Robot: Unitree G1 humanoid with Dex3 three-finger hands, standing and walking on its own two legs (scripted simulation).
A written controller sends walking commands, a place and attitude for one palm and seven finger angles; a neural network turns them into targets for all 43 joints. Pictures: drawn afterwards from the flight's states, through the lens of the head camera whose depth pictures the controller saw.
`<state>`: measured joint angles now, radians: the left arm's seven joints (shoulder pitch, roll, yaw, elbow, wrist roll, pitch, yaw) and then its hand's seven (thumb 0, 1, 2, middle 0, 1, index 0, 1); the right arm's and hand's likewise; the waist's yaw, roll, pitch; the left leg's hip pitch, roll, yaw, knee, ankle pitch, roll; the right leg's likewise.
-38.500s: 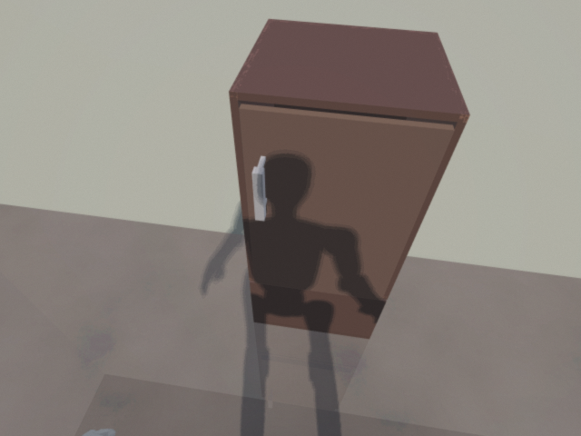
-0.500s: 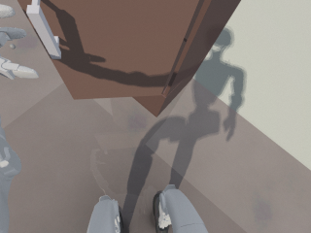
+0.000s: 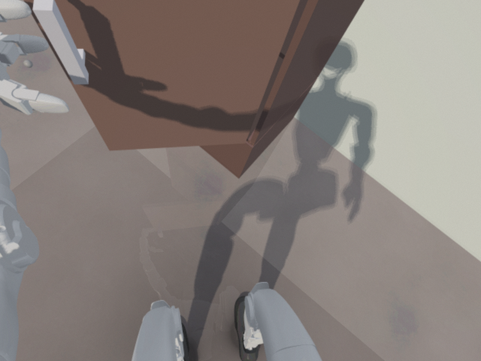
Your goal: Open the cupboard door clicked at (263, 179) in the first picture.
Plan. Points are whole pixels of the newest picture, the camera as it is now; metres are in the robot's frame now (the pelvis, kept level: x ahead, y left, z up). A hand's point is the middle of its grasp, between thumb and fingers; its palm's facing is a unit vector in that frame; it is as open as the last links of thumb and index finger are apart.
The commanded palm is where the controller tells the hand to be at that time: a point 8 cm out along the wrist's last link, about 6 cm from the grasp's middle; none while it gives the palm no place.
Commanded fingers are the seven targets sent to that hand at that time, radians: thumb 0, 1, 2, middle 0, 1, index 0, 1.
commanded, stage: slide the fingers in behind the handle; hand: left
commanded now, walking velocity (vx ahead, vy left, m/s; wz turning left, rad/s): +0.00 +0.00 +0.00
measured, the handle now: (66, 36) +0.60 +0.20 +0.06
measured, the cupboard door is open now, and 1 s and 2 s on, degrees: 47 47 47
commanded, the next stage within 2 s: close the thumb around the handle in 1.24 s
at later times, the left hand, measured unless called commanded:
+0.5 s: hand (50, 64) +0.55 +0.22 +0.06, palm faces +0.01 -1.00 -0.03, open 13.9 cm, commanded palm +0.54 +0.23 +0.06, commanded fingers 0.00 -0.50 0.30 -0.30 -1.20 -0.30 -1.20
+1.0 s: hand (77, 62) +0.55 +0.18 +0.06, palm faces +0.02 -1.00 -0.03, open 13.9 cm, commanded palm +0.53 +0.21 +0.06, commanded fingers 0.00 -0.50 0.30 -0.30 -1.20 -0.30 -1.20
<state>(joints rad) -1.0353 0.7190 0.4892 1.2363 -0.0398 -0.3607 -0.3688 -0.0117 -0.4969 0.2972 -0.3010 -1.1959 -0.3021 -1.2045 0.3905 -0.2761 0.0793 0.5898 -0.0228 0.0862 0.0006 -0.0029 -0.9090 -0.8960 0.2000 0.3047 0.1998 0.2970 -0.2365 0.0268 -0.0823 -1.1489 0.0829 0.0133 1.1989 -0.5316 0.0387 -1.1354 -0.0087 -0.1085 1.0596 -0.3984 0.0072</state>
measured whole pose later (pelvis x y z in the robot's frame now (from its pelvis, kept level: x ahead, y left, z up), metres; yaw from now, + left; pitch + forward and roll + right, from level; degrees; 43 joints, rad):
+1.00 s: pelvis +0.01 -0.01 +0.00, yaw +1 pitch +27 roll -4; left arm -1.02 0.55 0.41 1.22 -0.03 -0.40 -0.22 -0.01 -0.50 0.30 -0.30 -1.20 -0.31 -1.21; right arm 0.39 -0.26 0.05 0.61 -0.04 0.08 0.02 0.00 -0.91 -0.90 0.20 0.30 0.20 0.30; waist -0.22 0.04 -0.10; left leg -1.12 0.07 0.02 1.18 -0.54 0.03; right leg -1.12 -0.01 -0.10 1.07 -0.42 0.00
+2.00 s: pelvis +0.01 +0.00 +0.00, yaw +1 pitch +27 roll -4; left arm -1.02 0.53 0.40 1.22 -0.03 -0.42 -0.20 0.01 0.75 0.83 -0.39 -1.33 -0.39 -1.34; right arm 0.39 -0.26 0.05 0.61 -0.04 0.07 0.02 0.00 -0.91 -0.90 0.20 0.30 0.20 0.30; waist -0.22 0.04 -0.10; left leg -1.11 0.07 0.02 1.18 -0.54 0.03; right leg -1.11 -0.02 -0.09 1.07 -0.42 0.00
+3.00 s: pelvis +0.03 -0.04 +0.03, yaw +3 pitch +17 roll +0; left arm -0.15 -0.07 -0.04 0.41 0.08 -0.41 0.49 0.01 0.68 0.75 -0.37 -1.29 -0.35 -1.32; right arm 0.16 -0.16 0.00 0.55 -0.07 0.03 0.04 0.00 -0.91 -0.90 0.20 0.30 0.20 0.30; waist -0.01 0.01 -0.15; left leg -0.80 0.04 0.04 1.02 -0.52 -0.01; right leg -0.85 -0.03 -0.08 1.02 -0.46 -0.03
